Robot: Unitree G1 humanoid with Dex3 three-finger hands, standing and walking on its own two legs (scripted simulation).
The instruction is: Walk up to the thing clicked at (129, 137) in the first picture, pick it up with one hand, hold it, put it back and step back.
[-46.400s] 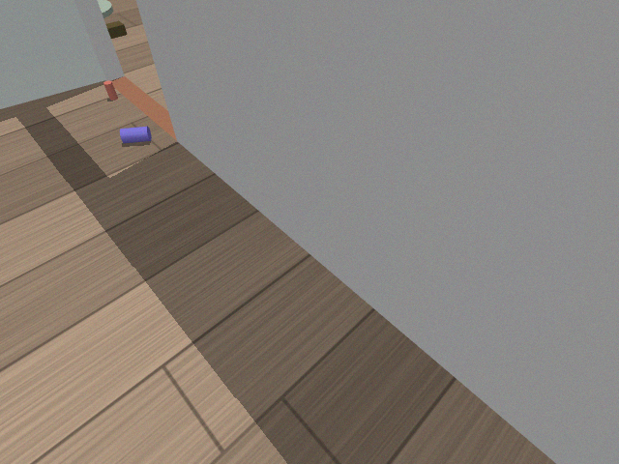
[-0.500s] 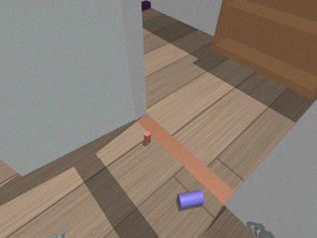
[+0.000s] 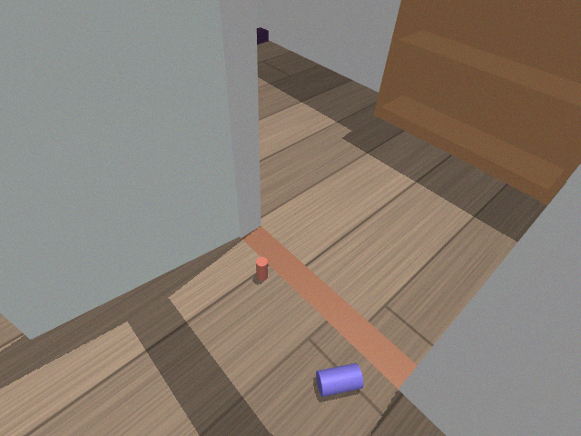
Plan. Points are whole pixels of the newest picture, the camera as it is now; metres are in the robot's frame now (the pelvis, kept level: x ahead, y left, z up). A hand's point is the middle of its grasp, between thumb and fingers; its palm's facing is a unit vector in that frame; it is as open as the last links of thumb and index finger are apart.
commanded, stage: stand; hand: right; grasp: from above
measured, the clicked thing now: (339, 379) +0.43 -0.21 -0.74
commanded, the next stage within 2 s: step back in 1.72 s
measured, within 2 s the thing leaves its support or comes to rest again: neither
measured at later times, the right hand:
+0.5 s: hand out of the picture +0.05 -0.23 -0.16, palm faces +0.02 +0.94 -0.33, open 7.4 cm
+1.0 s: hand out of the picture +0.09 -0.23 -0.15, palm faces +0.01 +0.94 -0.33, open 7.4 cm
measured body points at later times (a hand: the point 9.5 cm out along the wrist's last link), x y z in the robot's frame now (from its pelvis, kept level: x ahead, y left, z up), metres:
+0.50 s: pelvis +0.00 +0.01 +0.00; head +0.00 +0.02 +0.45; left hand +0.05 +0.30 -0.14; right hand +0.05 -0.28 -0.13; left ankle +0.02 +0.14 -0.74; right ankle +0.01 -0.12 -0.74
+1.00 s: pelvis +0.01 +0.01 +0.00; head +0.02 +0.02 +0.45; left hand +0.08 +0.30 -0.14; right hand +0.09 -0.28 -0.13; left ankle +0.02 +0.14 -0.74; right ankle +0.01 -0.12 -0.74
